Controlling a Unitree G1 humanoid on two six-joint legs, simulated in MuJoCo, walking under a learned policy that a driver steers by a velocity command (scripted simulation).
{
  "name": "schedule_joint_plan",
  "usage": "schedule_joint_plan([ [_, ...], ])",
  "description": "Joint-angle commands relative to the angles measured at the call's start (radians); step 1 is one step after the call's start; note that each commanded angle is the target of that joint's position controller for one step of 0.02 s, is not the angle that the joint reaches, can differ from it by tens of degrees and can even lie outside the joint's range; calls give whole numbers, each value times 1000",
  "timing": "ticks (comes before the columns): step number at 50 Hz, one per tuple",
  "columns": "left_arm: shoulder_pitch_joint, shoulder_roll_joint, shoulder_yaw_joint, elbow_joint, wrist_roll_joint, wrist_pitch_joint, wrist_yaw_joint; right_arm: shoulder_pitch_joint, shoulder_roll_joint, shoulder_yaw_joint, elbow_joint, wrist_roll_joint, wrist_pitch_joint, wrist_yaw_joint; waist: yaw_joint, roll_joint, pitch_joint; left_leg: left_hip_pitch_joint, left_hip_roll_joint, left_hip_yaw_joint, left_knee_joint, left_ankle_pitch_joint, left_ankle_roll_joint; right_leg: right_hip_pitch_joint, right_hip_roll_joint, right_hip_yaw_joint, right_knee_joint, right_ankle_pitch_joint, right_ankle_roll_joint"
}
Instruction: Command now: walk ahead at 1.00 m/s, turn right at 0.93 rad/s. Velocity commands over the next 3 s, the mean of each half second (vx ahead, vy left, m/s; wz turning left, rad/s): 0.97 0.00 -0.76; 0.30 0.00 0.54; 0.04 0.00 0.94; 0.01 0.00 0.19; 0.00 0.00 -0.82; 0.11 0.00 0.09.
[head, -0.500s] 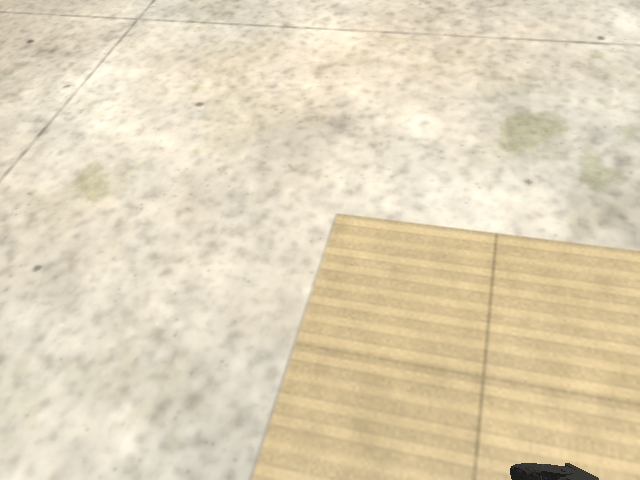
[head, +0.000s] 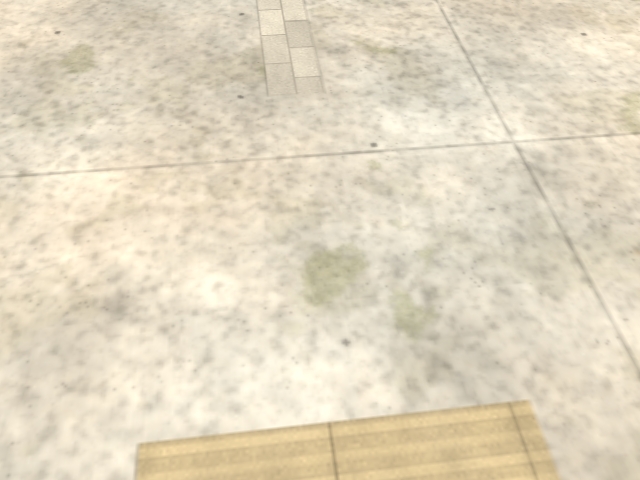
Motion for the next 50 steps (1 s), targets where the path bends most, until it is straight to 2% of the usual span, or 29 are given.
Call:
schedule_joint_plan([
  [1,-30,131,17,-95,11,-61,24,-56,-133,-3,-152,-16,8,-8,-76,83,80,-395,43,-48,-125,-64,-25,134,-335,623,-409,140,-205],
  [4,-32,171,20,-82,-2,-80,10,-211,-118,27,-237,-2,48,2,-69,36,154,-280,61,-7,-450,47,-43,-53,-265,500,-480,194,-166],
  [6,-49,175,23,-86,-20,-80,0,-240,-101,41,-239,17,45,22,-39,-16,115,-76,21,52,-665,314,-29,-114,-190,387,-466,342,-103],
  [9,-9,190,34,-69,-41,-83,-9,-207,-113,30,-213,23,34,22,-21,-26,49,138,-44,77,-808,405,-11,-31,-210,409,-399,501,-49],
  [10,-9,215,38,-66,-36,-83,-2,-149,-142,16,-193,26,35,11,-49,-36,2,210,-69,69,-839,357,-8,42,-205,413,-292,651,-24],
  [11,-33,247,45,-64,-26,-81,-2,6,-188,-8,-155,33,33,-6,-141,-24,-87,353,-98,85,-843,260,-3,79,-189,386,-83,788,4],
  [12,-75,244,43,-76,-16,-89,-8,226,-238,-38,-111,31,31,-27,-265,-23,-184,574,-59,83,-799,178,1,5,-167,358,190,794,38],
  [13,-106,97,7,-112,-2,-102,-8,419,-308,-63,-83,4,25,-48,-318,127,-301,780,156,-172,-823,-191,21,-162,-96,293,581,270,47],
  [14,-3,-9,-33,-173,-43,-100,-7,323,-374,-69,-98,-28,27,-41,-168,438,-372,793,392,-766,-1133,-362,78,-341,-41,190,824,-159,65],
  [15,9,47,-38,-157,-18,-89,-2,170,-307,-71,-114,-14,33,-29,-114,362,-277,675,372,-892,-1218,-565,155,-442,-114,153,872,-45,46],
  [16,-65,76,-34,-140,7,-76,-8,90,-198,-49,-119,-7,37,-22,-114,202,-144,530,319,-705,-1188,-550,166,-448,-180,122,839,35,49],
  [17,-125,66,-38,-151,21,-69,-22,89,-153,-39,-88,-3,37,-16,-110,98,-59,402,269,-555,-1179,-399,160,-424,-209,112,787,68,54],
  [20,-228,5,-63,-211,27,-46,-52,187,-97,-20,26,3,8,-5,-80,84,37,254,204,-310,-1202,-87,149,-421,-241,155,683,23,60],
  [23,-334,12,-77,-279,30,-43,-49,220,-116,-17,74,25,-16,4,-47,44,111,240,205,-170,-1243,417,172,-493,-216,167,507,47,88],
  [25,-370,5,-97,-294,29,-64,-58,158,-141,-18,80,36,-11,9,-6,34,104,146,106,1,-1257,684,132,-297,-232,47,190,213,104],
  [27,-392,-21,-111,-274,15,-77,-75,206,-184,-27,105,59,-12,21,-32,55,62,17,63,33,-1288,706,122,30,-172,-36,33,411,118],
  [28,-412,17,-88,-282,-43,-94,-55,164,-268,-51,81,120,-17,-4,-12,44,47,84,101,-18,-1227,722,144,42,-177,44,6,425,135],
  [29,-387,59,-77,-279,-40,-98,-42,154,-292,-56,82,122,-19,-17,19,39,15,162,107,-29,-1175,784,132,58,-175,62,-65,431,131],
  [31,-245,105,-48,-233,-3,-96,-13,167,-281,-56,83,107,-5,-20,89,52,-65,187,57,-18,-929,835,69,258,-179,57,-174,557,110],
  [32,-126,155,-31,-214,19,-88,4,163,-233,-46,53,88,-2,-18,129,34,-152,30,-8,-13,-680,607,22,486,-307,141,-110,793,77],
  [33,-93,191,-39,-231,53,-76,17,332,-71,-4,50,57,7,-13,39,-259,-342,-210,-130,27,-217,-288,-38,745,-639,419,2,1329,-65],
  [34,-96,149,-50,-264,43,-62,9,436,-130,-9,60,76,15,-8,31,-304,-535,-238,-120,-126,-21,-358,-41,778,-705,573,-38,1350,-148],
  [35,-174,126,-45,-277,14,-51,4,376,-184,-27,41,91,32,-14,11,-232,-476,-301,-68,-82,32,-294,-59,684,-673,496,-93,1108,-170],
  [36,-219,80,-50,-259,-17,-49,7,284,-190,-36,19,86,49,-27,-4,-141,-331,-364,-27,-15,-13,-201,-71,545,-612,404,-146,955,-137],
  [37,-245,42,-58,-245,-24,-48,12,240,-177,-42,10,79,68,-39,-29,-88,-229,-372,-3,6,-15,-146,-86,419,-575,342,-191,860,-115],
  [39,-313,20,-56,-226,-6,-49,20,251,-137,-48,-7,83,109,-41,-103,-124,-132,-279,34,7,-43,-108,-97,184,-552,243,-287,717,-88],
  [41,-362,25,-48,-205,-1,-55,30,194,-104,-47,-43,79,128,-42,-125,-130,-66,-261,55,17,-144,-91,-96,62,-550,146,-349,664,-73],
  [46,-408,90,-18,-165,-12,-46,64,82,-100,-42,-80,65,131,-5,-119,-108,-97,-126,63,54,-493,214,-45,41,-522,-54,-345,548,-21],
  [50,-381,128,7,-134,-42,-35,51,-2,-150,-62,-122,65,148,26,-92,-118,-66,-62,26,122,-682,189,7,113,-549,-111,-282,463,30],
])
